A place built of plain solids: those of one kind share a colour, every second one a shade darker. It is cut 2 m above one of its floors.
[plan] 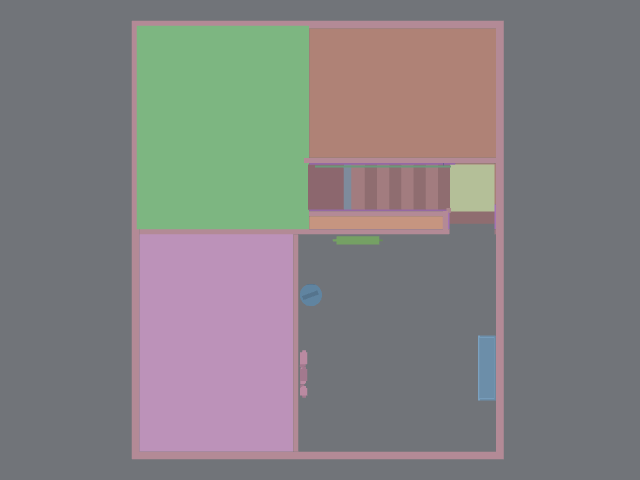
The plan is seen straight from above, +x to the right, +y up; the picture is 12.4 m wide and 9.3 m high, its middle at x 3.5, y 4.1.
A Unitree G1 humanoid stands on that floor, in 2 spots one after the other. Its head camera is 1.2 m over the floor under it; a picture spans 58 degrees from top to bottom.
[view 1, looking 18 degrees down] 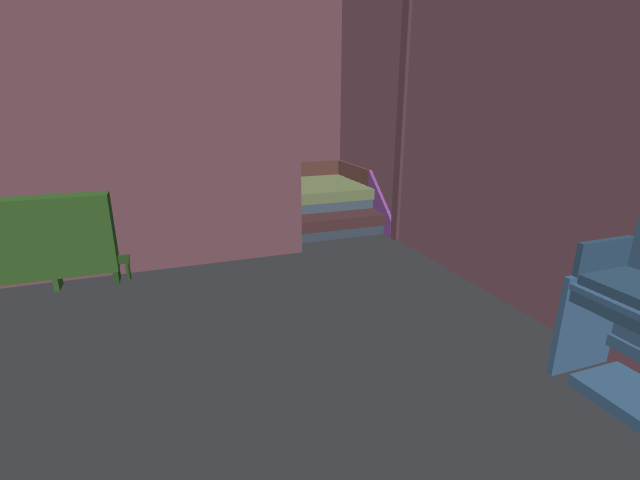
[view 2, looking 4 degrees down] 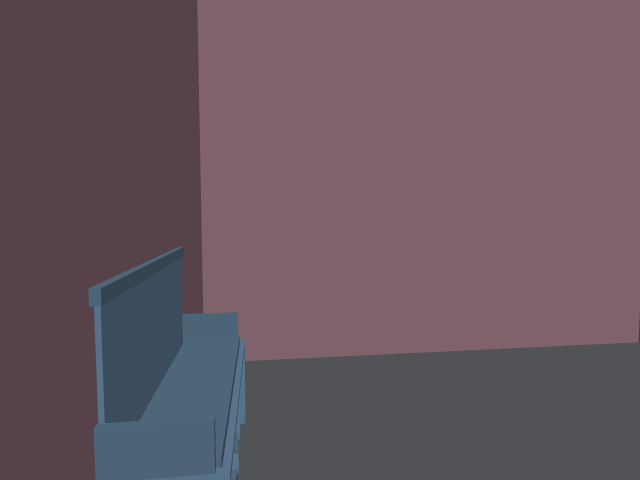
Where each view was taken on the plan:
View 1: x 5.00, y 1.00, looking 70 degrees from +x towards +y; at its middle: riser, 3.85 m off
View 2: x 6.47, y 3.41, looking -98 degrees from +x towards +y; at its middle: wall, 3.46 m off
